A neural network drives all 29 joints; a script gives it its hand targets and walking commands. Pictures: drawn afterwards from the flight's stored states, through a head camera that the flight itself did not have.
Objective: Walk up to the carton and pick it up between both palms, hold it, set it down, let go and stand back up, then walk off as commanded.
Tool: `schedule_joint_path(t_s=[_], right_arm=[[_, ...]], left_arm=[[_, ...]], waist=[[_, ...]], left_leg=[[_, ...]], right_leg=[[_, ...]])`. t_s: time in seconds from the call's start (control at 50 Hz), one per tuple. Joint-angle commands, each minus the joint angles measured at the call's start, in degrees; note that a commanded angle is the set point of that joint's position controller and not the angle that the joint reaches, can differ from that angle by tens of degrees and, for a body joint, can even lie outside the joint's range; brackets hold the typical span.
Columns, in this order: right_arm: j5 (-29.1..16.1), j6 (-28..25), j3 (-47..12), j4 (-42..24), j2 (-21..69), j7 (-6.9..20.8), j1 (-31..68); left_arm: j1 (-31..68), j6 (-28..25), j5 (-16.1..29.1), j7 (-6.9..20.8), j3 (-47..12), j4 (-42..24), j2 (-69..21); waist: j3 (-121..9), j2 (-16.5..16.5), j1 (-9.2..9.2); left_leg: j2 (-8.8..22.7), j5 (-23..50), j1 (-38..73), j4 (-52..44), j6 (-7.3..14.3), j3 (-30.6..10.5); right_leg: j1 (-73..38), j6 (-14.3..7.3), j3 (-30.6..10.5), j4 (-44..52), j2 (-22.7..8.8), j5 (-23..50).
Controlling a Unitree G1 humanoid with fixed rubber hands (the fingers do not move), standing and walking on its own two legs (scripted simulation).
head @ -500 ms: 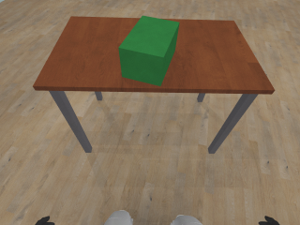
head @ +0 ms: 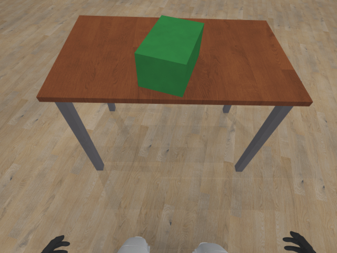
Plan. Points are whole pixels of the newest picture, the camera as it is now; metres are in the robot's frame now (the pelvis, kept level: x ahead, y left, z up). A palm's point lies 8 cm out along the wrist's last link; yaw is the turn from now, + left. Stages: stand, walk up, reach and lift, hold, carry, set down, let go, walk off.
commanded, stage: stand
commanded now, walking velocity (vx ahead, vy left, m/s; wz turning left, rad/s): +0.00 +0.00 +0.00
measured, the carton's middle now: (171, 54) +0.75 +0.04 +0.01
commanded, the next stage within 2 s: none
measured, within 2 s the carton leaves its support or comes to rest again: neither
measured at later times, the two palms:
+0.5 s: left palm out of the picture +0.07 +0.31 -0.10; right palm out of the picture +0.11 -0.31 -0.09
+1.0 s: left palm out of the picture +0.06 +0.31 -0.10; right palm out of the picture +0.10 -0.31 -0.08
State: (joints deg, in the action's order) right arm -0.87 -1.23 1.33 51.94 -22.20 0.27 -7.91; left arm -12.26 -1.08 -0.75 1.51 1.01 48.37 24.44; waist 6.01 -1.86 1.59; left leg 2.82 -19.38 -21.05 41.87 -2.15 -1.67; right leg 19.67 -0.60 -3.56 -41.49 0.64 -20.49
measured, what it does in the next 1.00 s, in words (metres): stands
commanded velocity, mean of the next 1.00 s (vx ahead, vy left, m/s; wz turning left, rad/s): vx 0.00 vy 0.00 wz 0.00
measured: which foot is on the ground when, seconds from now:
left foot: down 0.00-1.00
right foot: down 0.00-1.00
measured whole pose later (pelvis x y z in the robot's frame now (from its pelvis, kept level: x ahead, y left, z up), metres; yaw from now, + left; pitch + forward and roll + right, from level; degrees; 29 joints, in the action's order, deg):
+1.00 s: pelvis -0.02 +0.00 +0.01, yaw +0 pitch -1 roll +0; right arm -0.9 -1.1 1.3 56.5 -21.7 1.4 -5.4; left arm -11.7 -1.6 -0.7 1.3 -0.1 49.5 23.8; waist 3.0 -1.1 1.6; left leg 2.8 -14.4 -20.9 36.2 -2.1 -1.7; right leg 19.7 -0.6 -3.6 -36.1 0.5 -15.7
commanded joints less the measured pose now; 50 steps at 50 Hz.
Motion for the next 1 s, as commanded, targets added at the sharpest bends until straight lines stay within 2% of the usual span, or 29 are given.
schedule_joint_path(t_s=[0.0,0.04,0.12,0.16,0.22,0.24,0.28,0.32,0.34,0.36,0.4,0.42,0.46,0.48,0.5,0.52,0.58,0.6,0.66,0.68,0.7,0.76,0.78,0.82,0.84,0.88,0.9,0.92,0.98], right_arm=[[1.55,-0.89,2.40,-1.54,-12.13,-0.61,3.21],[1.29,-0.76,2.68,-1.38,-12.25,-0.58,3.24],[1.81,-0.90,2.59,-0.87,-12.23,-0.14,3.34],[1.72,-0.60,2.40,-0.66,-10.69,-0.21,3.50],[1.65,-0.70,2.55,-0.47,-11.23,-0.25,5.42],[2.06,-0.58,2.40,-0.80,-11.07,-0.60,5.41],[1.34,-0.30,2.26,-0.11,-10.84,-0.19,4.96],[1.61,-0.72,2.46,-0.04,-11.34,-0.06,4.32],[1.86,-0.80,1.77,-0.61,-10.09,0.14,6.43],[1.47,-0.64,2.06,-0.11,-10.46,0.07,6.14],[1.63,-0.60,2.52,0.20,-10.11,-0.13,6.32],[1.43,-0.69,2.25,0.45,-10.60,-0.03,5.20],[1.74,-0.75,2.02,1.15,-10.62,-0.02,5.47],[1.84,-0.85,1.97,0.59,-9.98,0.39,6.63],[1.99,-0.71,2.23,0.62,-11.29,0.40,5.63],[1.54,-1.07,2.32,0.76,-11.05,0.42,7.05],[1.85,-0.93,2.15,1.46,-10.52,0.47,6.52],[1.52,-0.79,2.43,1.46,-10.70,0.37,6.33],[1.73,-0.88,2.41,2.06,-10.81,0.05,5.88],[1.85,-0.94,2.71,1.44,-12.16,0.28,5.45],[1.70,-1.22,2.60,1.26,-11.90,0.25,6.99],[1.05,-0.92,2.33,2.40,-10.50,-0.16,5.11],[1.12,-0.64,2.16,2.08,-10.07,-0.29,4.86],[1.02,-0.44,2.34,2.32,-10.13,0.37,4.80],[1.49,-0.62,1.78,2.39,-9.95,0.36,4.02],[1.60,-0.68,2.65,2.27,-11.64,0.67,4.52],[1.32,-0.29,2.33,3.27,-10.62,0.54,3.93],[1.95,-0.54,2.35,3.49,-11.34,0.35,5.11],[1.76,-0.68,2.01,2.32,-10.73,0.71,5.51]], left_arm=[[4.50,-1.57,0.76,-1.73,1.92,0.18,8.47],[5.22,-1.73,0.56,-2.08,1.79,0.40,8.96],[3.78,-1.79,0.89,-1.80,2.35,0.92,9.35],[3.85,-2.05,0.72,-2.14,2.01,1.19,9.27],[4.60,-1.67,0.29,-2.11,2.17,0.61,9.55],[3.34,-1.67,0.51,-1.92,1.80,1.33,8.90],[4.48,-1.88,0.11,-1.97,2.11,1.10,10.69],[3.60,-2.08,0.18,-1.84,2.38,0.82,10.35],[4.32,-1.78,0.11,-1.97,1.88,1.42,9.88],[4.69,-1.89,-0.10,-2.00,2.64,1.35,11.03],[4.46,-1.89,0.35,-2.04,1.97,1.08,9.83],[4.38,-1.79,0.31,-1.88,1.95,1.48,9.60],[4.20,-1.69,0.57,-1.68,1.87,0.98,9.05],[4.88,-1.59,0.49,-1.64,1.68,1.33,8.63],[3.58,-1.57,0.69,-1.51,1.85,0.79,8.79],[4.93,-1.81,0.11,-1.54,1.75,1.19,9.30],[4.65,-1.71,0.29,-1.69,2.16,1.91,10.47],[4.63,-1.86,0.40,-1.71,1.83,1.51,9.80],[4.60,-1.75,0.26,-1.29,1.92,2.00,9.37],[4.41,-1.88,0.31,-1.37,1.91,2.25,10.13],[2.74,-1.84,0.29,-1.36,1.75,2.20,8.39],[3.38,-1.95,0.33,-1.73,1.61,2.39,9.39],[4.40,-2.25,-0.14,-1.50,1.55,2.75,10.18],[4.87,-2.31,0.03,-1.72,1.58,1.80,9.89],[4.35,-2.22,0.23,-1.76,1.84,2.15,10.42],[4.02,-2.27,0.02,-1.51,1.47,1.39,8.89],[5.73,-2.13,0.14,-1.37,1.00,1.44,8.62],[3.91,-2.12,0.46,-1.30,1.11,2.44,7.89],[3.82,-2.01,0.30,-1.38,1.52,2.72,9.05]], waist=[[-13.45,4.40,-1.59],[-13.59,4.37,-2.43],[-14.56,5.95,-1.58],[-14.10,4.21,-2.11],[-14.00,6.91,-1.37],[-12.37,6.72,-1.30],[-12.42,2.96,-2.08],[-12.94,7.12,-2.11],[-13.81,4.70,-1.60],[-13.32,3.82,-2.60],[-12.57,5.76,-1.92],[-11.70,5.74,-2.16],[-11.63,4.62,-0.92],[-11.45,5.54,-1.53],[-14.80,4.56,-1.03],[-13.07,3.48,-1.72],[-11.93,7.66,-1.26],[-11.94,4.82,-1.61],[-13.01,7.52,-1.76],[-16.23,5.42,-1.78],[-15.59,5.71,-1.01],[-14.88,5.20,-1.77],[-14.39,3.64,-2.21],[-13.94,0.82,-2.71],[-14.01,4.17,-2.44],[-14.27,3.62,-2.27],[-12.67,3.41,-3.55],[-11.32,6.29,-1.50],[-12.73,3.77,-1.92]], left_leg=[[4.74,11.21,10.37,-10.65,5.54,-5.93],[4.43,12.46,11.84,-10.57,5.01,-5.57],[4.00,12.24,11.26,-10.36,4.59,-4.57],[3.84,12.94,10.74,-10.45,5.33,-4.09],[4.18,10.63,10.86,-11.33,4.96,-5.52],[3.96,9.32,9.81,-10.99,5.15,-5.71],[3.84,6.49,9.67,-11.31,4.95,-4.62],[3.75,6.42,9.80,-12.81,4.81,-6.27],[4.28,6.69,9.90,-13.06,5.09,-5.40],[3.51,9.04,10.43,-11.11,4.38,-4.42],[3.53,7.94,10.43,-12.96,5.17,-5.49],[3.28,6.72,9.96,-12.55,4.64,-4.71],[4.48,3.46,8.83,-14.18,5.02,-6.30],[3.42,3.61,8.88,-14.05,4.61,-4.54],[4.09,2.59,9.56,-14.81,5.17,-6.48],[3.98,2.47,9.23,-14.16,4.69,-5.61],[4.10,4.53,9.19,-15.71,4.56,-5.42],[4.64,4.71,8.69,-15.77,5.06,-6.15],[5.00,5.12,10.23,-16.64,4.75,-5.69],[5.32,4.87,10.38,-17.15,4.99,-6.86],[5.21,5.63,10.86,-17.06,4.74,-6.34],[4.14,7.55,12.39,-15.42,4.54,-5.28],[4.07,8.68,10.98,-14.46,4.14,-4.46],[3.60,5.58,11.45,-14.14,3.95,-3.67],[3.21,5.11,11.75,-14.53,4.10,-4.02],[3.30,3.64,12.57,-14.29,3.99,-3.21],[3.87,1.75,11.16,-16.87,4.17,-4.10],[4.46,1.31,9.49,-17.62,4.78,-6.07],[4.22,-2.04,8.88,-18.43,4.38,-5.78]], right_leg=[[-4.85,-3.40,-5.26,11.00,-5.69,12.81],[-3.18,-3.55,-5.01,10.54,-5.62,12.47],[-4.75,-2.87,-4.94,11.02,-5.74,12.92],[-4.36,-3.64,-5.50,9.96,-6.53,14.29],[-2.16,-3.45,-5.01,10.04,-5.67,11.19],[-2.24,-3.61,-4.79,10.36,-5.60,10.40],[-1.88,-3.42,-5.25,11.65,-5.92,7.99],[-2.37,-3.01,-5.68,11.88,-5.59,7.40],[-3.83,-3.37,-4.45,11.58,-5.59,7.97],[-2.66,-3.39,-5.42,11.69,-5.90,10.60],[-2.31,-2.92,-4.89,12.34,-5.98,8.19],[-1.66,-3.36,-6.71,14.44,-6.51,5.51],[-2.65,-3.41,-5.38,13.86,-6.15,4.18],[-2.63,-3.59,-5.79,14.11,-6.80,4.02],[-4.47,-3.10,-4.48,13.06,-5.59,4.62],[-3.43,-3.14,-5.23,13.82,-6.41,4.95],[-3.01,-2.84,-5.63,14.66,-6.36,5.35],[-3.10,-2.74,-4.92,14.15,-5.87,5.99],[-3.45,-2.68,-5.05,14.56,-6.04,6.35],[-5.92,-2.45,-3.14,12.17,-5.07,6.38],[-5.68,-2.52,-3.01,12.99,-5.18,7.39],[-3.86,-2.78,-5.06,15.32,-6.48,8.04],[-4.67,-2.64,-4.36,14.75,-6.80,10.38],[-2.48,-2.86,-6.05,17.01,-7.25,7.40],[-2.64,-2.55,-7.00,16.99,-7.36,6.92],[-1.30,-2.64,-6.53,17.50,-7.31,4.01],[-1.04,-2.58,-5.88,16.97,-6.84,3.33],[-2.45,-2.42,-5.37,17.42,-6.01,3.60],[-2.70,-2.31,-5.60,17.51,-5.86,0.62]])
